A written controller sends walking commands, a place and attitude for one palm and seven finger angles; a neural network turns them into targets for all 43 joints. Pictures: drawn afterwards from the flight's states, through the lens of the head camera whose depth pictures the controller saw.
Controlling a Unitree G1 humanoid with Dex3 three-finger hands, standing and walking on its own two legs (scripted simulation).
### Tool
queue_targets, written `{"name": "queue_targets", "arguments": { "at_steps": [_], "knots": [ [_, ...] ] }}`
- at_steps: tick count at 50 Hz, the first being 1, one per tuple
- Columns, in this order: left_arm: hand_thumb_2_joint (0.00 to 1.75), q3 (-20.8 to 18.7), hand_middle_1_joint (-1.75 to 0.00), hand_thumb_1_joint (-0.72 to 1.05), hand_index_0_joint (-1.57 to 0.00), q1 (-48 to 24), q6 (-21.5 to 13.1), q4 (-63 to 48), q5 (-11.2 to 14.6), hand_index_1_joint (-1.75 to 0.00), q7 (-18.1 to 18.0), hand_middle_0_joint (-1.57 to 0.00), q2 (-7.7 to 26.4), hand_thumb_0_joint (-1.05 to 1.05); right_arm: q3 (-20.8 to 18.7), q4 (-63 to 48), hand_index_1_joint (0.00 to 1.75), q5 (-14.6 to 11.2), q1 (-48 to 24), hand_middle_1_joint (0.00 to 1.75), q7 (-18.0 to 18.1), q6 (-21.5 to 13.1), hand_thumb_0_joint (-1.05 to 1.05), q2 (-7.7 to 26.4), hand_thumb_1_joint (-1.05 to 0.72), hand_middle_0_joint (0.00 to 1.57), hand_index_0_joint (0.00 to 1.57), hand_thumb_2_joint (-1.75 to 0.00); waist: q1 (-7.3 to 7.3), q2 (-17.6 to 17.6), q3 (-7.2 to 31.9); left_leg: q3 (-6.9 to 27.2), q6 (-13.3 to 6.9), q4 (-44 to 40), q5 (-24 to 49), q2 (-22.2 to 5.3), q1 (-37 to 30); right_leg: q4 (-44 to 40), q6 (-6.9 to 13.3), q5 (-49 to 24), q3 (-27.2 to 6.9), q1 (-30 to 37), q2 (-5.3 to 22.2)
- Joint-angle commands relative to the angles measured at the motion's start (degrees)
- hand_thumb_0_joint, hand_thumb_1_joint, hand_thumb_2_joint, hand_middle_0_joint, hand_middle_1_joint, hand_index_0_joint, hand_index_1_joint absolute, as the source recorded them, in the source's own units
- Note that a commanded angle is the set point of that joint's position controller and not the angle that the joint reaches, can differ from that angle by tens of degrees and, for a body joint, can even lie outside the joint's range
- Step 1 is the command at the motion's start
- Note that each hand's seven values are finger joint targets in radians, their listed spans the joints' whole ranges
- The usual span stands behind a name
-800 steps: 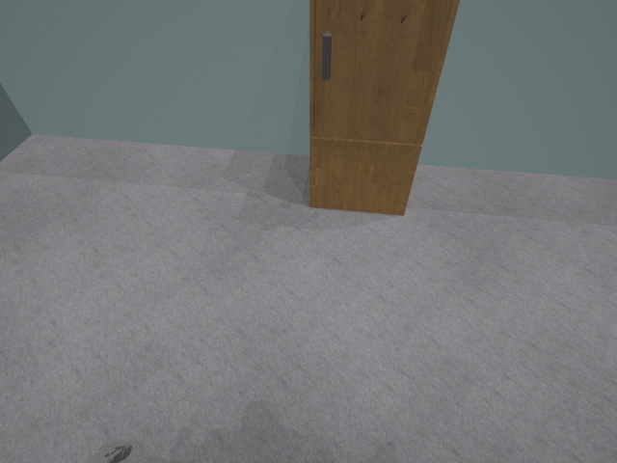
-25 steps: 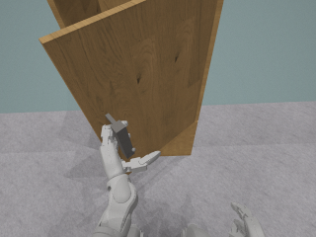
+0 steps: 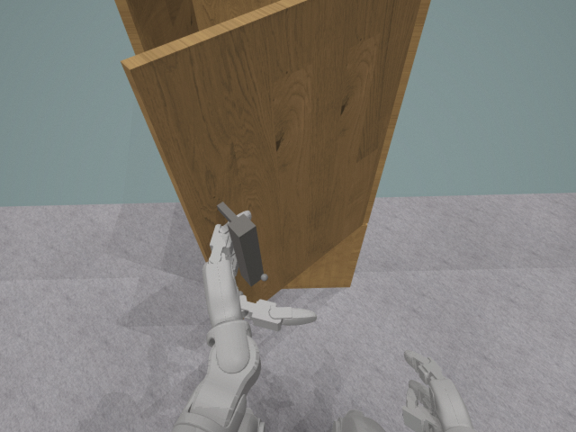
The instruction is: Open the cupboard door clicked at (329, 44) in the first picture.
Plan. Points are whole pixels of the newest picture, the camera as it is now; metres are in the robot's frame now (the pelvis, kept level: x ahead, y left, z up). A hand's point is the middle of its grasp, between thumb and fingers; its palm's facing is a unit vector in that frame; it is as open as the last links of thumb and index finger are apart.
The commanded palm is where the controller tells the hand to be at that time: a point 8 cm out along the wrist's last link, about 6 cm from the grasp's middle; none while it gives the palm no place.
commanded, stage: slide the hand sideways off the handle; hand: left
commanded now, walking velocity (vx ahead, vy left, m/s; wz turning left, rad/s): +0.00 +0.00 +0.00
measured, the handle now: (239, 244) +0.37 +0.09 +0.05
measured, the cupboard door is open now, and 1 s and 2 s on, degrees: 40 42 42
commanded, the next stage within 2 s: draw the hand back to the body in 1.14 s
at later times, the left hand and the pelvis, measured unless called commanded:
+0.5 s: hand (248, 314) +0.26 +0.07 +0.05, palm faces +0.00 -1.00 +0.01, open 16.2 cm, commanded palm +0.24 +0.12 +0.04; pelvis +0.01 +0.02 -0.01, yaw -2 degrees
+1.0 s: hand (211, 346) +0.22 +0.11 +0.04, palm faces +0.05 -1.00 -0.02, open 16.2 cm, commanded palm +0.19 +0.16 +0.04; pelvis +0.01 +0.00 -0.01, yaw +0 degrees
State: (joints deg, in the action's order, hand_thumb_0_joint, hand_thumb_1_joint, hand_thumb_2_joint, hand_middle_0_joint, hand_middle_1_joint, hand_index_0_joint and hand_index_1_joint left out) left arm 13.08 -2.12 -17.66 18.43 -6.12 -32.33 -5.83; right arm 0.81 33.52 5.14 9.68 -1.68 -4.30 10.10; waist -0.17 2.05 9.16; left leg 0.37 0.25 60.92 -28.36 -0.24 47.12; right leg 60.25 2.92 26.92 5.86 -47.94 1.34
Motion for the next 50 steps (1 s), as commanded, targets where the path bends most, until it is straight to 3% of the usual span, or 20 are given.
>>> {"name": "queue_targets", "arguments": {
  "at_steps": [1, 2, 4, 7, 9, 10, 12, 14, 15, 17, 20, 23, 25, 28, 33, 39, 44, 45, 50],
  "knots": [
    [0.30, 6.92, -0.30, -0.50, -0.15, -14.87, -11.29, -19.49, -2.23, -0.30, 20.20, -0.15, 3.80, 0.00, -2.88, -9.20, 0.30, -1.36, 1.12, 0.30, 1.07, -1.77, 0.00, 7.22, -0.90, 0.20, 0.20, -0.90, -3.18, -2.84, 19.88, 0.84, -1.99, -4.69, 14.46, 1.50, -7.38, -6.51, -0.55, -20.58, -5.73, 13.03, 0.31],
    [0.30, 7.88, -0.30, -0.50, -0.15, -14.19, -11.84, -19.32, -0.47, -0.30, 23.59, -0.15, 2.74, 0.00, -2.71, -9.63, 0.30, -1.96, 1.17, 0.30, 1.22, -2.10, 0.00, 7.08, -0.90, 0.20, 0.20, -0.90, -3.79, -3.10, 17.76, 1.13, -1.94, -4.85, 13.10, 1.40, -7.69, -6.84, -0.49, -18.56, -5.31, 11.67, 0.19],
    [0.30, 6.73, -0.30, -0.50, -0.15, -13.09, -11.35, -19.07, 4.88, -0.30, 26.66, -0.15, 0.67, 0.00, -2.20, -11.22, 0.30, -2.99, 0.60, 0.30, 1.52, -2.60, 0.00, 7.09, -0.90, 0.20, 0.20, -0.90, -3.30, -3.51, 15.04, 1.46, -1.85, -5.85, 9.70, 1.49, -7.13, -8.16, -0.62, -13.18, -4.72, 10.62, -0.32],
    [0.30, 3.12, -0.30, -0.50, -0.15, -9.22, -8.65, -18.02, 10.74, -0.30, 26.10, -0.15, -0.76, 0.00, -1.93, -12.60, 0.30, -4.17, -0.29, 0.30, 1.79, -2.84, 0.00, 7.50, -0.90, 0.20, 0.20, -0.90, -1.94, -5.96, 12.71, 1.97, -1.44, -7.74, 7.28, 1.44, -6.92, -9.43, -0.81, -7.79, -3.37, 9.87, -0.97],
    [0.30, 1.31, -0.30, -0.50, -0.15, -6.79, -7.49, -19.02, 10.62, -0.30, 23.86, -0.15, 0.19, 0.00, -2.02, -13.37, 0.30, -4.20, 0.04, 0.30, 1.55, -2.72, 0.00, 7.80, -0.90, 0.20, 0.20, -0.90, -0.97, -6.44, 13.37, 2.14, -1.21, -8.29, 8.06, 1.43, -6.95, -8.65, -0.78, -7.84, -2.80, 10.06, -1.01],
    [0.30, 0.47, -0.30, -0.50, -0.15, -4.33, -7.22, -19.68, 9.29, -0.30, 22.64, -0.15, 1.69, 0.00, -2.15, -14.07, 0.30, -4.00, -0.06, 0.30, 1.29, -2.56, 0.00, 8.05, -0.90, 0.20, 0.20, -0.90, 0.15, -5.76, 14.13, 2.22, -1.14, -8.40, 9.47, 1.45, -6.88, -7.69, -0.52, -8.68, -2.58, 10.32, -0.99],
    [0.30, 1.30, -0.30, -0.50, -0.15, -1.44, -7.17, -21.98, 6.94, -0.30, 20.39, -0.15, 1.09, 0.00, -2.41, -14.62, 0.30, -3.65, 1.08, 0.30, 0.59, -2.29, 0.00, 7.63, -0.90, 0.20, 0.20, -0.90, 0.14, -5.57, 15.91, 1.89, -1.04, -7.76, 12.21, 1.25, -7.75, -6.34, -0.50, -11.72, -2.49, 10.19, -0.94],
    [0.30, 1.51, -0.30, -0.50, -0.15, 2.35, -6.94, -21.57, 5.13, -0.30, 19.10, -0.15, 1.59, 0.00, -2.40, -15.05, 0.30, -3.43, 1.81, 0.30, 0.08, -1.86, 0.00, 7.62, -0.90, 0.20, 0.20, -0.90, 0.00, -7.24, 14.09, 1.61, -1.01, -7.43, 12.09, 1.14, -6.38, -6.46, -0.57, -12.18, -2.65, 10.01, -0.96],
    [0.30, 0.34, -0.30, -0.50, -0.15, 3.89, -7.10, -22.38, 4.24, -0.30, 18.67, -0.15, 3.19, 0.00, -2.57, -15.46, 0.30, -3.41, 1.57, 0.30, -0.01, -1.65, 0.00, 7.86, -0.90, 0.20, 0.20, -0.90, 0.75, -6.67, 14.48, 1.77, -0.91, -7.46, 12.78, 1.09, -6.00, -5.95, -0.31, -12.32, -2.72, 10.30, -0.99],
    [0.30, 0.67, -0.30, -0.50, -0.15, 6.69, -7.49, -25.37, 3.62, -0.30, 18.34, -0.15, 3.28, 0.00, -2.53, -16.29, 0.30, -3.31, 1.74, 0.30, -0.25, -1.31, 0.00, 7.39, -0.90, 0.20, 0.20, -0.90, 1.20, -6.19, 15.00, 1.03, -0.86, -7.46, 12.78, 1.15, -5.96, -6.01, -0.24, -13.07, -3.11, 11.53, -0.95],
    [0.30, 0.93, -0.30, -0.50, -0.15, 10.54, -7.47, -28.37, 2.82, -0.30, 18.35, -0.15, 4.14, 0.00, -2.38, -17.30, 0.30, -3.46, 1.64, 0.30, -0.27, -0.84, 0.00, 7.39, -0.90, 0.20, 0.20, -0.90, 1.32, -5.38, 14.07, 1.13, -0.76, -7.65, 12.88, 0.98, -5.99, -5.88, -0.06, -12.95, -3.02, 11.25, -1.16],
    [0.30, 2.79, -0.30, -0.50, -0.15, 10.47, -7.19, -29.96, 2.25, -0.30, 18.98, -0.15, 3.76, 0.00, -2.03, -17.44, 0.30, -3.53, 1.74, 0.30, 0.07, -0.59, 0.00, 7.22, -0.90, 0.20, 0.20, -0.90, -0.26, -4.59, 10.12, 1.39, -0.87, -7.43, 9.96, 0.89, -5.15, -6.41, -0.32, -10.52, -3.08, 8.86, -1.15],
    [0.30, 2.56, -0.30, -0.50, -0.15, 10.04, -7.32, -31.38, 2.72, -0.30, 19.84, -0.15, 4.45, 0.00, -1.99, -17.46, 0.30, -3.62, 1.86, 0.30, 0.62, -0.78, 0.00, 7.39, -0.90, 0.20, 0.20, -0.90, -0.99, -4.80, 9.28, 1.88, -0.89, -7.12, 9.12, 0.75, -5.01, -6.32, -0.39, -9.38, -2.88, 7.67, -1.31],
    [0.30, 1.16, -0.30, -0.50, -0.15, 12.32, -7.80, -32.40, 4.26, -0.30, 21.60, -0.15, 5.56, 0.00, -1.93, -17.41, 0.30, -3.60, 1.77, 0.30, 1.24, -1.18, 0.00, 7.36, -0.90, 0.20, 0.20, -0.90, -0.61, -5.15, 10.30, 1.92, -0.90, -6.52, 8.34, 1.04, -4.50, -6.25, -0.52, -9.00, -3.08, 8.20, -1.31],
    [0.30, 0.09, -0.30, -0.50, -0.15, 18.94, -7.81, -36.65, 6.04, -0.30, 23.51, -0.15, 6.41, 0.00, -2.01, -18.12, 0.30, -3.88, 2.06, 0.30, 1.50, -1.65, 0.00, 7.08, -0.90, 0.20, 0.20, -0.90, 0.36, -2.33, 13.45, 1.77, -0.61, -5.83, 13.31, 1.20, -6.19, -4.79, -0.46, -14.05, -2.92, 9.82, -1.46],
    [0.30, -2.31, -0.30, -0.50, -0.15, 23.62, -7.18, -37.17, 6.47, -0.30, 25.23, -0.15, 8.84, 0.00, -1.99, -18.69, 0.30, -3.87, 2.46, 0.30, 1.80, -1.55, 0.00, 7.24, -0.90, 0.20, 0.20, -0.90, -0.15, -5.86, 10.67, 1.69, -0.91, -4.69, 11.95, 1.33, -3.01, -4.88, -0.90, -14.58, -3.35, 10.00, -1.43],
    [0.30, -4.66, -0.30, -0.50, -0.15, 28.46, -8.53, -40.35, 8.27, -0.30, 27.73, -0.15, 10.67, 0.00, -2.12, -19.10, 0.30, -4.01, 2.29, 0.30, 2.20, -2.09, 0.00, 7.23, -0.90, 0.20, 0.20, -0.90, 0.49, -4.94, 12.32, 1.27, -1.07, -3.54, 12.48, 1.66, -2.14, -4.50, -0.98, -16.21, -4.23, 11.44, -1.34],
    [0.30, -5.33, -0.30, -0.50, -0.15, 29.68, -8.80, -41.47, 8.42, -0.30, 28.16, -0.15, 11.42, 0.00, -2.26, -19.34, 0.30, -4.16, 2.14, 0.30, 2.27, -2.28, 0.00, 7.30, -0.90, 0.20, 0.20, -0.90, 0.98, -3.09, 12.85, 1.28, -1.08, -3.37, 13.65, 1.68, -2.43, -4.14, -0.76, -16.97, -4.26, 11.63, -1.39],
    [0.30, -4.94, -0.30, -0.50, -0.15, 31.66, -9.70, -42.49, 9.87, -0.30, 31.02, -0.15, 11.79, 0.00, -2.29, -19.07, 0.30, -4.25, 2.29, 0.30, 2.53, -3.12, 0.00, 7.78, -0.90, 0.20, 0.20, -0.90, -0.57, -3.75, 10.55, 1.60, -1.39, -1.84, 11.43, 1.65, -0.33, -4.37, -1.18, -15.10, -4.59, 9.39, -1.40]
  ]
}}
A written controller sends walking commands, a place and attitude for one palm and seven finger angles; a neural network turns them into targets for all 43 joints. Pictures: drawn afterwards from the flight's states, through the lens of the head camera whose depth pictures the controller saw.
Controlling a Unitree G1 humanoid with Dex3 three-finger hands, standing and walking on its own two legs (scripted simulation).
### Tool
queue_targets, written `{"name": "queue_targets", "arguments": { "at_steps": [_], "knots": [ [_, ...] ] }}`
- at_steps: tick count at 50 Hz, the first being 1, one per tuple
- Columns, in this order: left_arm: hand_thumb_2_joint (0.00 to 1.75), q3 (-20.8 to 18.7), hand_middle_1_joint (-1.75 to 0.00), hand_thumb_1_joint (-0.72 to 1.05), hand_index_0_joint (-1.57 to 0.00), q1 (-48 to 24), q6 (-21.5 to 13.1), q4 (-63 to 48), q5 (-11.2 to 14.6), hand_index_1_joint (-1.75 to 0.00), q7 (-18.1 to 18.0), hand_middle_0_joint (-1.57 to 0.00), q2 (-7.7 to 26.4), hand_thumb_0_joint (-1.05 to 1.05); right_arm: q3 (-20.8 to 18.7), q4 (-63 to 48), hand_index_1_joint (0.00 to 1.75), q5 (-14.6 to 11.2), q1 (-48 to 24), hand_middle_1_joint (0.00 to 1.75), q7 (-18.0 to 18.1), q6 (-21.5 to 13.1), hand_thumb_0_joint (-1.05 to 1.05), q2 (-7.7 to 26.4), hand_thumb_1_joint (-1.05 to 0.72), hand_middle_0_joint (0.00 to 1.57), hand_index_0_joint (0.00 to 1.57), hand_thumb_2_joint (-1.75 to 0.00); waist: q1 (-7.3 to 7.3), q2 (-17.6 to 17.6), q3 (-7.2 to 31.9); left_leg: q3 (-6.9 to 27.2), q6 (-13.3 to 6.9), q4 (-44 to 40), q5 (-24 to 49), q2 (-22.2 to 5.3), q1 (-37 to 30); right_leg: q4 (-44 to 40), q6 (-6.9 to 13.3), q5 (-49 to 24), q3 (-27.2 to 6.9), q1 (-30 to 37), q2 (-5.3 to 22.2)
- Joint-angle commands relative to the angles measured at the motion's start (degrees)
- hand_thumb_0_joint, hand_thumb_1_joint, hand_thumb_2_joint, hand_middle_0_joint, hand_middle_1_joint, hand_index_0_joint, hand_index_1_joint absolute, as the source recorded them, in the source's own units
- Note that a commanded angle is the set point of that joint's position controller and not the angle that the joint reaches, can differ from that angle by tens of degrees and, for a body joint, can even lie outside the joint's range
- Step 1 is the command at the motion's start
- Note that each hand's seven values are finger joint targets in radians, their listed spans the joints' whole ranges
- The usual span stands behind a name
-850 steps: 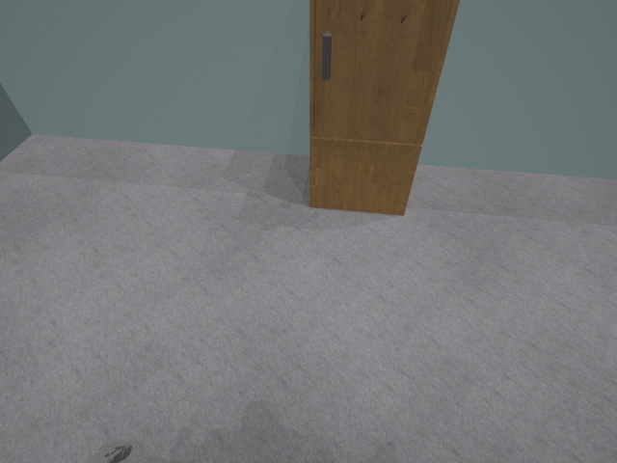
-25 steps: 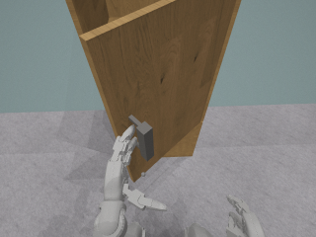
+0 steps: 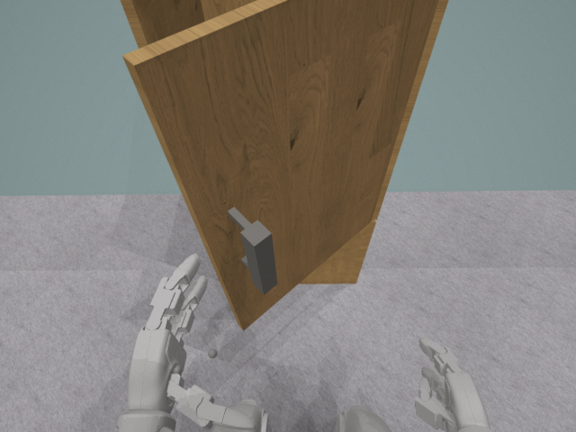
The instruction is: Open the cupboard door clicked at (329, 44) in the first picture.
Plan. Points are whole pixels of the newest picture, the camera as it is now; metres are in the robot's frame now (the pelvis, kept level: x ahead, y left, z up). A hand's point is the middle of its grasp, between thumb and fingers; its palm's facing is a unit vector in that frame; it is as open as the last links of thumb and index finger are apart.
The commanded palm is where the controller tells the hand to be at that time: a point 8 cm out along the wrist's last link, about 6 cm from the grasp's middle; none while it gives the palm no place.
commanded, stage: slide the hand sideways off the handle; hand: left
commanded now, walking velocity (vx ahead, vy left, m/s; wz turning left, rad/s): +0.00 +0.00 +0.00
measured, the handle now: (251, 251) +0.34 +0.08 +0.06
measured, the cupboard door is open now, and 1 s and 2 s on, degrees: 42 42 42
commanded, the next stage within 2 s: draw the hand back to the body in 0.14 s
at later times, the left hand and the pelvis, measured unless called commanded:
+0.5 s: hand (171, 350) +0.20 +0.14 +0.10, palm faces +0.05 -1.00 -0.07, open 16.3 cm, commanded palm +0.17 +0.20 +0.10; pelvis +0.00 -0.01 +0.01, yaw +0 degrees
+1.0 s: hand (64, 328) +0.20 +0.22 +0.16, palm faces +0.20 -0.91 -0.36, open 14.3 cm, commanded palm +0.16 +0.27 +0.19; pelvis +0.02 +0.02 +0.06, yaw -1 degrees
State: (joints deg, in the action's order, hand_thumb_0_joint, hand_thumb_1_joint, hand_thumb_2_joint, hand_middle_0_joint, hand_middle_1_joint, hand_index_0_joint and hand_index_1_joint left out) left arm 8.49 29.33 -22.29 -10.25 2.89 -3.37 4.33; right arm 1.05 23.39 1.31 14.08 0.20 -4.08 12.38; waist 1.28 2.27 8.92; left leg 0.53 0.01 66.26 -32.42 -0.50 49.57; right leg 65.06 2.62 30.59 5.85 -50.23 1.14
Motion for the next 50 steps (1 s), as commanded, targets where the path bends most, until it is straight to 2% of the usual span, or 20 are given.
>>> {"name": "queue_targets", "arguments": {
  "at_steps": [1, 3, 5, 9, 12, 15, 16, 19, 22, 25, 28, 29, 30, 33, 37, 38, 39, 41, 45, 50],
  "knots": [
    [0.30, -1.34, -0.30, -0.50, -0.15, 0.09, -5.12, -13.04, 1.05, -0.30, 2.58, -0.15, 2.55, 0.00, -2.65, -8.73, 0.30, -0.41, -1.97, 0.30, 0.80, -3.43, 0.00, 5.66, -0.90, 0.20, 0.20, -0.90, -2.27, -5.12, 9.85, 1.40, -1.09, -6.73, 14.20, 1.90, -1.65, -9.40, -1.07, -17.39, -4.98, 11.23, -1.04],
    [0.30, -2.87, -0.30, -0.50, -0.15, -0.11, -5.21, -12.66, 1.87, -0.30, 3.61, -0.15, 3.45, 0.00, -2.77, -8.61, 0.30, -0.46, -1.95, 0.30, 1.12, -3.74, 0.00, 5.74, -0.90, 0.20, 0.20, -0.90, -2.22, -6.21, 9.54, 1.40, -1.04, -5.92, 12.70, 1.95, -0.03, -9.91, -1.27, -15.37, -6.02, 11.25, -0.84],
    [0.30, -5.75, -0.30, -0.50, -0.15, 2.01, -5.04, -12.82, 2.54, -0.30, 4.37, -0.15, 5.33, 0.00, -3.09, -8.80, 0.30, -0.64, -2.24, 0.30, 1.43, -3.70, 0.00, 5.83, -0.90, 0.20, 0.20, -0.90, -1.05, -5.52, 11.15, 1.20, -1.00, -5.62, 13.41, 2.04, 0.43, -9.68, -1.06, -15.56, -6.51, 12.62, -0.86],
    [0.30, -4.94, -0.30, -0.50, -0.15, 0.57, -5.05, -15.56, 4.13, -0.30, 5.11, -0.15, 4.12, 0.00, -2.90, -8.97, 0.30, -0.81, -2.17, 0.30, 1.62, -4.43, 0.00, 5.58, -0.90, 0.20, 0.20, -0.90, -1.35, -3.14, 12.54, 0.94, -0.96, -5.06, 13.62, 2.20, -0.21, -9.61, -1.33, -16.05, -6.91, 12.55, -0.57],
    [0.30, -5.21, -0.30, -0.50, -0.15, 0.80, -4.84, -15.24, 4.23, -0.30, 5.12, -0.15, 4.37, 0.00, -3.03, -8.88, 0.30, -0.92, -2.03, 0.30, 1.81, -4.62, 0.00, 5.67, -0.90, 0.20, 0.20, -0.90, -1.67, -3.95, 12.45, 1.00, -1.00, -4.62, 13.16, 2.06, 0.21, -9.78, -1.57, -15.24, -7.06, 11.94, -0.57],
    [0.30, -9.11, -0.30, -0.50, -0.15, 0.27, -3.80, -19.97, 4.72, -0.30, 4.73, -0.15, 8.99, 0.00, -3.14, -9.60, 0.30, -1.22, -1.63, 0.30, 2.26, -4.34, 0.00, 5.84, -0.90, 0.20, 0.20, -0.90, -0.59, -3.01, 14.12, 0.96, -1.20, -6.53, 13.82, 1.99, -1.78, -11.48, -1.38, -14.64, -7.53, 15.27, -0.73],
    [0.30, -9.72, -0.30, -0.50, -0.15, 2.13, -2.92, -19.87, 4.74, -0.30, 4.84, -0.15, 9.34, 0.00, -3.02, -9.89, 0.30, -1.47, -1.63, 0.30, 2.35, -4.03, 0.00, 5.63, -0.90, 0.20, 0.20, -0.90, -0.19, -2.12, 13.75, 0.65, -1.15, -7.49, 13.73, 2.09, -2.57, -12.38, -1.42, -14.45, -7.70, 16.26, -0.68],
    [0.30, -10.30, -0.30, -0.50, -0.15, 2.38, -0.19, -20.27, 5.72, -0.30, 5.31, -0.15, 9.06, 0.00, -2.73, -10.05, 0.30, -2.15, -1.17, 0.30, 2.80, -3.66, 0.00, 5.41, -0.90, 0.20, 0.20, -0.90, -0.77, -3.96, 11.59, 0.63, -1.25, -9.43, 13.55, 2.13, -4.39, -15.04, -2.06, -14.89, -7.65, 17.85, -0.62],
    [0.30, -12.22, -0.30, -0.50, -0.15, 4.35, 2.60, -17.57, 7.51, -0.30, 6.52, -0.15, 8.98, 0.00, -2.49, -9.76, 0.30, -2.70, -1.55, 0.30, 3.34, -3.44, 0.00, 5.66, -0.90, 0.20, 0.20, -0.90, -1.00, -6.28, 7.78, 0.59, -1.15, -11.04, 12.29, 2.13, -4.85, -17.93, -2.52, -12.50, -7.48, 18.45, -0.55],
    [0.30, -12.41, -0.30, -0.50, -0.15, 3.07, 3.96, -17.77, 8.71, -0.30, 7.90, -0.15, 9.23, 0.00, -2.07, -10.04, 0.30, -2.88, -2.30, 0.30, 3.78, -3.97, 0.00, 6.27, -0.90, 0.20, 0.20, -0.90, -1.24, -6.39, 4.86, 0.93, -1.31, -12.63, 11.16, 2.02, -6.08, -20.46, -2.48, -8.74, -7.53, 18.26, -0.50],
    [0.30, -12.81, -0.30, -0.50, -0.15, 2.21, 3.94, -20.26, 9.05, -0.30, 8.90, -0.15, 10.11, 0.00, -1.76, -9.82, 0.30, -2.84, -1.59, 0.30, 3.85, -4.83, 0.00, 6.51, -0.90, 0.20, 0.20, -0.90, -1.19, -3.09, 4.64, 1.17, -1.35, -14.61, 12.79, 1.81, -9.54, -20.19, -1.99, -10.73, -6.02, 18.52, -0.97],
    [0.30, -14.16, -0.30, -0.50, -0.15, 2.49, 3.86, -21.18, 9.45, -0.30, 9.00, -0.15, 11.29, 0.00, -1.85, -9.68, 0.30, -2.87, -1.19, 0.30, 3.93, -5.09, 0.00, 6.44, -0.90, 0.20, 0.20, -0.90, -1.04, -3.57, 5.53, 1.20, -1.38, -14.91, 13.30, 1.77, -10.33, -20.31, -2.06, -11.76, -5.86, 19.27, -1.02],
    [0.30, -15.49, -0.30, -0.50, -0.15, 2.87, 3.79, -21.46, 9.51, -0.30, 8.96, -0.15, 12.50, 0.00, -1.82, -9.42, 0.30, -2.94, -1.57, 0.30, 4.05, -5.19, 0.00, 6.56, -0.90, 0.20, 0.20, -0.90, -0.46, -1.90, 5.56, 1.27, -1.34, -15.45, 14.27, 1.72, -10.95, -20.20, -1.70, -12.40, -5.52, 20.05, -1.26],
    [0.32, -15.71, -0.30, -0.47, -0.15, 3.51, 3.53, -24.02, 10.18, -0.30, 9.40, -0.15, 12.31, 0.00, -1.62, -9.25, 0.30, -3.22, -1.26, 0.30, 3.85, -6.11, 0.00, 6.20, -0.90, 0.20, 0.20, -0.90, -0.20, 1.37, 5.57, 1.35, -1.12, -17.52, 16.58, 1.53, -14.56, -19.67, -1.40, -15.94, -3.67, 20.65, -1.78],
    [0.37, -18.05, -0.30, -0.32, -0.16, 4.46, 5.03, -24.20, 11.51, -0.30, 10.06, -0.16, 13.33, 0.00, -1.51, -8.58, 0.30, -3.55, -1.56, 0.30, 3.89, -6.67, 0.00, 6.19, -0.90, 0.20, 0.20, -0.90, 0.01, -0.17, 4.60, 1.63, -0.96, -19.23, 18.08, 1.25, -16.20, -20.66, -1.49, -17.71, -2.67, 22.17, -2.17],
    [0.39, -21.12, -0.30, -0.29, -0.16, 5.15, 8.97, -25.96, 2.43, -0.30, 3.88, -0.16, 24.92, 0.00, -2.45, -7.70, 0.30, -2.65, -1.45, 0.30, 5.55, -5.36, 0.00, 6.35, -0.90, 0.20, 0.20, -0.90, 2.16, -0.03, 6.09, 0.16, -1.47, -21.74, 19.25, -0.04, -18.40, -24.62, -0.87, -18.48, -6.72, 25.27, -0.14],
    [0.40, -19.10, -0.30, -0.26, -0.16, 6.65, 11.39, -25.99, 1.91, -0.30, 1.41, -0.16, 19.52, 0.00, -1.83, -8.03, 0.30, -2.40, -1.45, 0.30, 6.05, -4.88, 0.00, 5.12, -0.90, 0.20, 0.20, -0.90, 0.77, -0.75, 3.42, -0.21, -1.67, -22.59, 19.59, 0.41, -19.84, -26.23, -1.19, -18.71, -5.92, 25.26, 0.06],
    [0.43, -16.48, -0.30, -0.18, -0.16, 7.13, 13.69, -26.13, 0.63, -0.30, -0.28, -0.16, 16.44, 0.00, -1.50, -7.12, 0.30, -2.28, -1.54, 0.30, 6.11, -4.74, 0.00, 5.00, -0.90, 0.20, 0.20, -0.90, 0.39, -0.39, 1.33, -0.25, -1.74, -23.69, 21.63, 0.08, -21.82, -26.79, -1.42, -20.69, -4.93, 26.22, 0.11],
    [0.50, -17.95, -0.30, -0.05, -0.17, 4.21, 15.94, -26.19, -0.61, -0.30, -2.53, -0.17, 18.39, 0.00, -0.79, -5.93, 0.30, -2.29, -3.20, 0.30, 6.52, -4.06, 0.00, 5.52, -0.90, 0.20, 0.20, -0.90, 0.49, -1.32, -1.45, 0.32, -1.86, -27.53, 23.25, -0.54, -26.28, -30.00, -1.50, -20.55, -3.86, 28.32, -0.39],
    [0.57, -21.92, -0.30, 0.13, -0.17, 1.95, 16.48, -27.19, -1.24, -0.30, -4.35, -0.17, 21.49, 0.00, -0.26, -4.29, 0.30, -2.06, -4.38, 0.30, 6.87, -5.12, 0.00, 5.89, -0.90, 0.20, 0.20, -0.90, 1.36, -0.79, -1.54, 0.69, -1.60, -32.51, 24.45, -0.97, -31.16, -33.02, -1.35, -20.78, -3.55, 33.07, -0.44]
  ]
}}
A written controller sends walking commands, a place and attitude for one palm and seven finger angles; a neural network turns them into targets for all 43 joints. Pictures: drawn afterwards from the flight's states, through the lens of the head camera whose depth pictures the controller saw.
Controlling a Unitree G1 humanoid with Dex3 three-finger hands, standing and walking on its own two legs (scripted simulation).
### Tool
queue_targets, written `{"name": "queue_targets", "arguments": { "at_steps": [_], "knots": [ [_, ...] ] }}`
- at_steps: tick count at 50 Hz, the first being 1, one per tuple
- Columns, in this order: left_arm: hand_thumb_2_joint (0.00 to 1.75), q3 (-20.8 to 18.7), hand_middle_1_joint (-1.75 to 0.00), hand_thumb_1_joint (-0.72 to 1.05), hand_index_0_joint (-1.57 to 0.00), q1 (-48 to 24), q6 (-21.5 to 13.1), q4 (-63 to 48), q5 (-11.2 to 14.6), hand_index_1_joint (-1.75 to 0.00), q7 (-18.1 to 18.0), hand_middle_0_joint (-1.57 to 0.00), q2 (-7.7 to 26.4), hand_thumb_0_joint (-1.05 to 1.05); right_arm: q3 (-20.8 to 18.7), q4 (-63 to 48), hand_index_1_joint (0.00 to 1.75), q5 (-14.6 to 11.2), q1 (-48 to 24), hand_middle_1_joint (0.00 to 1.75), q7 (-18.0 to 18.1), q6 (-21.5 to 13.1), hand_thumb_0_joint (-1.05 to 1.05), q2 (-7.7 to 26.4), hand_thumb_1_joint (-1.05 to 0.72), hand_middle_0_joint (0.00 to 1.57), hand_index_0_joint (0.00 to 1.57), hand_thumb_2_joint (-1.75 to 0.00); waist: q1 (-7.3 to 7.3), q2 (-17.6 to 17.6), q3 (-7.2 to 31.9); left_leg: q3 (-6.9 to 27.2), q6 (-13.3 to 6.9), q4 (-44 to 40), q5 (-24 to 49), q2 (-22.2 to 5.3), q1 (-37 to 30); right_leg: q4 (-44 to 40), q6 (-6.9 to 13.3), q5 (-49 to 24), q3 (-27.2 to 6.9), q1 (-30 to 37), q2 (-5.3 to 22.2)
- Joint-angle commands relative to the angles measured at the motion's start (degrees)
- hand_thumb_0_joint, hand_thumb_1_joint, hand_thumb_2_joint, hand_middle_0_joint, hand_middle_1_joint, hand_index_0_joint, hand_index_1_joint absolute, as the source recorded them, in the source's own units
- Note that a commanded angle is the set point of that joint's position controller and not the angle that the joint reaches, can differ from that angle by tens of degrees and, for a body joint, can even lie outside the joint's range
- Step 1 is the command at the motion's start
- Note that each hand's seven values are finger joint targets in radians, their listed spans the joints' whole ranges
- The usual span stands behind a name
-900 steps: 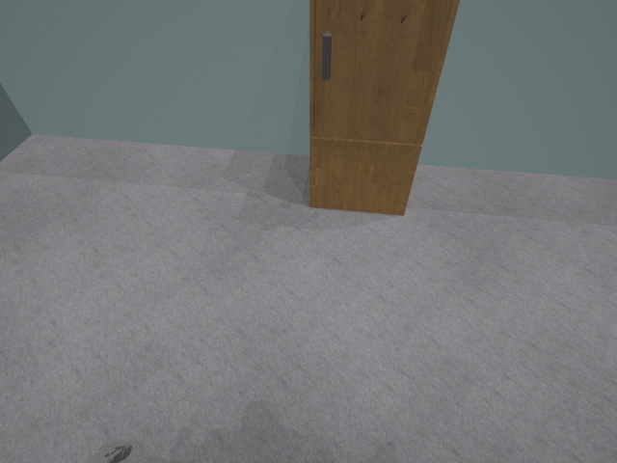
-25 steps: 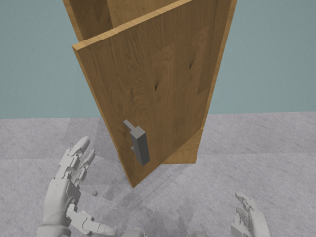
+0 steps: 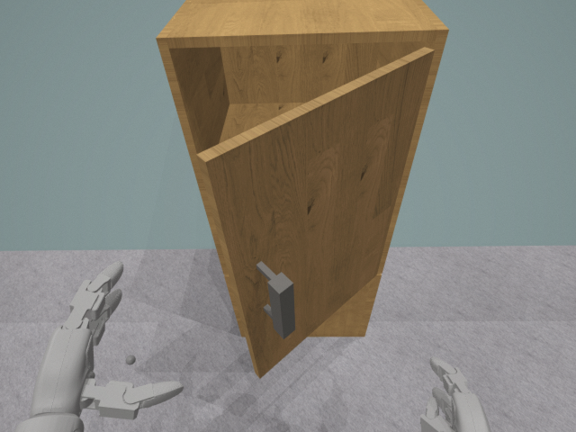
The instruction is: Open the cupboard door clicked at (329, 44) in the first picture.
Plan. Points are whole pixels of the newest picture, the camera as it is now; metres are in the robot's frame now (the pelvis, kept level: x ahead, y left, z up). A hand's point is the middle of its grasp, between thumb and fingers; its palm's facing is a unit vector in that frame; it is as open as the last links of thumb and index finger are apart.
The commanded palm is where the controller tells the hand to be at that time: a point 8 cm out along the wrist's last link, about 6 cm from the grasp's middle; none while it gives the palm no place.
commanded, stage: draw the hand back to the body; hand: left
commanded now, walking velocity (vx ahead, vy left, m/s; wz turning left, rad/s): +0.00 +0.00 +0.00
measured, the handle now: (274, 299) +0.32 +0.06 +0.00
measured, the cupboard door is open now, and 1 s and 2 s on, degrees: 42 42 42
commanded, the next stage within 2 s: step back with the hand held close in 0.82 s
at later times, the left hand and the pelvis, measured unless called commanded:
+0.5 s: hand (28, 292) +0.19 +0.27 +0.20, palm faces +0.46 -0.78 -0.41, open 8.4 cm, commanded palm +0.14 +0.31 +0.20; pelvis +0.00 +0.01 +0.03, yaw -1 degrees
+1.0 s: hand (51, 298) +0.19 +0.25 +0.19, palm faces +0.44 -0.79 -0.41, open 7.4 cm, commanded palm +0.14 +0.29 +0.20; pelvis +0.00 -0.01 +0.03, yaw -2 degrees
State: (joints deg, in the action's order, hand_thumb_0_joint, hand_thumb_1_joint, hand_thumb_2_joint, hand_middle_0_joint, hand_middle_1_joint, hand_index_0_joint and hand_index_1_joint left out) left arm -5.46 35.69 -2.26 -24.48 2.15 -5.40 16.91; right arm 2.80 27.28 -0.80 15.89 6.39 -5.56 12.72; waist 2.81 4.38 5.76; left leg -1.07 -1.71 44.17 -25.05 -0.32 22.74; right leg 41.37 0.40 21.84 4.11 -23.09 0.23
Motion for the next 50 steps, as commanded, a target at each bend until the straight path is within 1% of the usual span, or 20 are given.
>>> {"name": "queue_targets", "arguments": {
  "at_steps": [1, 5, 8, 11, 15, 20, 22, 24, 26, 29, 34, 35, 36, 38, 43, 46, 47, 48, 49, 50],
  "knots": [
    [0.58, -8.09, -0.30, 0.17, -0.17, -4.47, -3.63, -13.42, -0.38, -0.30, -2.46, -0.17, 8.59, 0.00, -1.76, -7.89, 0.30, 0.13, -6.46, 0.30, 0.58, -3.94, 0.00, 5.36, -0.90, 0.20, 0.20, -0.90, -0.16, -2.40, 0.99, 2.29, 0.22, -11.52, 17.58, -1.20, -4.87, -9.80, 0.80, -12.39, -1.67, 6.84, 0.59],
    [0.64, -10.50, -0.30, 0.31, -0.18, -6.39, -3.68, -13.38, -0.54, -0.30, -2.82, -0.18, 9.82, 0.00, -1.64, -6.09, 0.30, 0.17, -7.25, 0.30, 0.21, -4.77, 0.00, 5.70, -0.90, 0.20, 0.20, -0.90, 0.38, 0.57, -0.13, 2.78, 0.99, -14.71, 21.83, -1.70, -8.10, -12.06, 1.01, -13.70, -1.49, 9.90, 0.42],
    [0.69, -11.78, -0.30, 0.41, -0.18, -7.16, -3.96, -12.95, -0.32, -0.30, -2.76, -0.18, 9.65, 0.00, -1.70, -5.02, 0.30, 0.28, -7.63, 0.30, -0.27, -5.21, 0.00, 5.76, -0.90, 0.20, 0.20, -0.90, 0.47, 0.19, -1.57, 3.01, 1.45, -16.96, 24.18, -2.00, -9.86, -13.55, 0.95, -14.82, -1.36, 11.72, 0.19],
    [0.74, -13.48, -0.30, 0.51, -0.19, -7.84, -4.10, -12.24, 0.02, -0.30, -2.52, -0.19, 9.99, 0.00, -2.04, -4.25, 0.30, 0.41, -8.78, 0.30, -0.74, -5.34, 0.00, 6.07, -0.90, 0.20, 0.20, -0.90, 0.66, -2.91, -1.89, 3.07, 1.72, -19.00, 25.91, -2.54, -11.35, -15.05, 0.86, -16.05, -1.32, 14.12, -0.02],
    [0.80, -17.17, -0.30, 0.65, -0.19, -10.65, -4.51, -11.60, 0.14, -0.30, -2.58, -0.19, 12.21, 0.00, -2.29, -2.92, 0.30, 0.56, -9.92, 0.30, -1.08, -5.21, 0.00, 6.42, -0.90, 0.20, 0.20, -0.90, 1.20, 0.10, -3.28, 2.46, 1.84, -21.09, 25.55, -2.43, -12.51, -17.29, 1.18, -16.38, -1.73, 16.17, -0.20],
    [0.87, -21.41, -0.30, 0.83, -0.20, -13.74, -5.43, -13.49, 0.54, -0.30, -2.79, -0.20, 14.78, 0.00, -2.60, -1.69, 0.30, 0.96, -10.56, 0.30, -1.41, -5.43, 0.00, 6.55, -0.90, 0.20, 0.20, -0.90, 1.62, 3.43, -2.06, 2.26, 2.46, -22.79, 28.30, -2.36, -14.79, -18.83, 1.47, -18.45, -2.09, 18.96, -0.21],
    [0.90, -22.52, -0.30, 0.90, -0.20, -14.74, -5.68, -13.34, 0.84, -0.30, -2.72, -0.20, 14.96, 0.00, -2.84, -1.19, 0.30, 0.97, -10.55, 0.30, -1.62, -5.33, 0.00, 6.43, -0.90, 0.20, 0.20, -0.90, 1.44, 1.95, -1.84, 2.03, 2.46, -23.15, 28.64, -2.47, -15.69, -19.36, 1.25, -18.98, -2.14, 19.07, -0.25],
    [0.90, -19.95, -0.30, 0.90, -0.20, -12.20, -5.28, -9.25, 1.07, -0.30, -2.10, -0.20, 11.52, 0.00, -3.02, -0.81, 0.30, 0.96, -10.36, 0.30, -1.93, -4.96, 0.00, 6.50, -0.90, 0.20, 0.20, -0.90, 1.06, -1.89, -4.16, 1.83, 2.07, -23.59, 28.17, -2.59, -15.53, -20.18, 0.97, -18.86, -1.81, 18.31, -0.41],
    [0.90, -17.86, -0.30, 0.90, -0.20, -12.19, -4.81, -7.27, 1.15, -0.30, -1.50, -0.20, 9.68, 0.00, -3.25, -0.74, 0.30, 0.82, -10.74, 0.30, -2.22, -4.34, 0.00, 6.85, -0.90, 0.20, 0.20, -0.90, 0.68, -1.86, -6.49, 1.57, 1.78, -24.33, 26.41, -2.67, -15.27, -20.99, 0.85, -17.88, -1.82, 17.75, -0.29],
    [0.90, -18.81, -0.30, 0.90, -0.20, -13.75, -5.18, -8.31, 1.11, -0.30, -1.44, -0.20, 11.13, 0.00, -3.67, -0.85, 0.30, 0.96, -11.21, 0.30, -2.17, -3.85, 0.00, 7.05, -0.90, 0.20, 0.20, -0.90, 0.91, -2.10, -5.19, 1.13, 1.02, -24.74, 22.89, -2.19, -15.83, -21.86, 0.85, -17.01, -2.34, 18.35, -0.31],
    [0.90, -21.06, -0.30, 0.90, -0.20, -14.82, -6.24, -12.92, 0.74, -0.30, -1.97, -0.20, 13.96, 0.00, -3.67, -0.80, 0.30, 1.29, -12.07, 0.30, -1.76, -4.43, 0.00, 6.49, -0.90, 0.20, 0.20, -0.90, 1.60, -0.30, -0.48, 0.67, 0.69, -24.22, 24.07, -1.32, -17.47, -21.99, 1.11, -19.18, -3.12, 21.25, -0.17],
    [0.90, -21.73, -0.30, 0.90, -0.20, -14.96, -6.27, -13.04, 0.63, -0.30, -2.15, -0.20, 14.97, 0.00, -3.52, -0.43, 0.30, 1.41, -12.33, 0.30, -1.65, -4.67, 0.00, 6.60, -0.90, 0.20, 0.20, -0.90, 1.73, 1.31, -0.62, 0.73, 0.79, -24.11, 24.11, -1.26, -17.45, -22.16, 1.28, -19.34, -3.30, 21.42, -0.10],
    [0.90, -21.24, -0.30, 0.90, -0.20, -14.73, -6.30, -13.37, 0.69, -0.30, -2.20, -0.20, 14.27, 0.00, -3.41, -0.34, 0.30, 1.45, -12.35, 0.30, -1.65, -4.91, 0.00, 6.25, -0.90, 0.20, 0.20, -0.90, 1.57, 2.22, -0.98, 0.70, 0.88, -24.27, 24.14, -1.19, -17.54, -22.22, 1.23, -19.52, -3.30, 21.18, 0.04],
    [0.90, -20.82, -0.30, 0.90, -0.20, -14.97, -6.29, -13.27, 0.55, -0.30, -2.32, -0.20, 13.94, 0.00, -3.43, -0.03, 0.30, 1.35, -12.19, 0.30, -1.63, -5.27, 0.00, 6.17, -0.90, 0.20, 0.20, -0.90, 1.39, 2.09, -2.05, 0.53, 0.90, -24.28, 23.83, -1.15, -17.73, -22.81, 1.18, -19.07, -3.26, 20.44, -0.15],
    [0.90, -20.16, -0.30, 0.90, -0.20, -13.95, -6.00, -8.43, 0.91, -0.30, -1.93, -0.20, 12.53, 0.00, -3.68, 0.73, 0.30, 1.19, -12.22, 0.30, -1.65, -5.19, 0.00, 6.24, -0.90, 0.20, 0.20, -0.90, 1.12, -2.71, -6.24, 0.15, 0.38, -24.68, 21.33, -1.40, -17.08, -24.33, 0.85, -17.06, -3.31, 18.31, -0.37],
    [0.90, -19.60, -0.30, 0.90, -0.20, -13.27, -6.01, -7.19, 1.04, -0.30, -1.52, -0.20, 11.66, 0.00, -3.87, 0.74, 0.30, 1.11, -12.32, 0.30, -1.78, -4.84, 0.00, 6.23, -0.90, 0.20, 0.20, -0.90, 1.23, -1.89, -5.94, -0.29, 0.21, -24.76, 21.42, -1.39, -17.41, -24.47, 0.76, -17.25, -3.58, 18.64, -0.21],
    [0.90, -20.42, -0.30, 0.90, -0.20, -18.07, -6.42, -9.58, 1.04, -0.30, -1.68, -0.20, 13.45, 0.00, -3.78, 0.73, 0.30, 1.16, -12.74, 0.30, -1.79, -4.90, 0.00, 6.40, -0.90, 0.20, 0.20, -0.90, 1.01, -1.85, -5.29, -0.24, 0.12, -24.68, 20.71, -1.16, -17.49, -24.75, 0.70, -16.87, -3.84, 18.74, -0.11],
    [0.90, -26.79, -0.30, 0.90, -0.20, -21.76, -8.84, -10.66, 0.44, -0.30, -2.17, -0.20, 19.54, 0.00, -3.73, -1.42, 0.30, 0.16, -11.55, 0.30, -1.61, -3.92, 0.00, 7.48, -0.90, 0.20, 0.20, -0.90, -1.84, -3.55, -9.15, 0.35, -0.48, -22.76, 15.66, -1.95, -14.10, -27.66, 0.77, -18.90, -10.32, 11.64, 2.11],
    [0.90, -24.16, -0.30, 0.90, -0.20, -15.07, -8.99, -6.00, 0.33, -0.30, -1.69, -0.20, 15.50, 0.00, -4.07, -0.36, 0.30, 0.76, -11.26, 0.30, -1.52, -3.06, 0.00, 7.02, -0.90, 0.20, 0.20, -0.90, -2.02, -6.72, -7.24, 0.93, -0.66, -21.27, 15.42, -1.71, -15.02, -27.91, 0.89, -19.83, -10.62, 11.49, 3.26],
    [0.90, -23.56, -0.30, 0.90, -0.20, -14.33, -9.01, -6.62, 0.14, -0.30, -1.52, -0.20, 15.44, 0.00, -4.15, -0.82, 0.30, 0.67, -12.20, 0.30, -1.64, -2.51, 0.00, 7.08, -0.90, 0.20, 0.20, -0.90, -1.94, -5.01, -7.47, 0.90, -0.74, -20.99, 16.76, -1.48, -15.25, -27.83, 1.07, -22.65, -10.98, 11.12, 3.67]
  ]
}}
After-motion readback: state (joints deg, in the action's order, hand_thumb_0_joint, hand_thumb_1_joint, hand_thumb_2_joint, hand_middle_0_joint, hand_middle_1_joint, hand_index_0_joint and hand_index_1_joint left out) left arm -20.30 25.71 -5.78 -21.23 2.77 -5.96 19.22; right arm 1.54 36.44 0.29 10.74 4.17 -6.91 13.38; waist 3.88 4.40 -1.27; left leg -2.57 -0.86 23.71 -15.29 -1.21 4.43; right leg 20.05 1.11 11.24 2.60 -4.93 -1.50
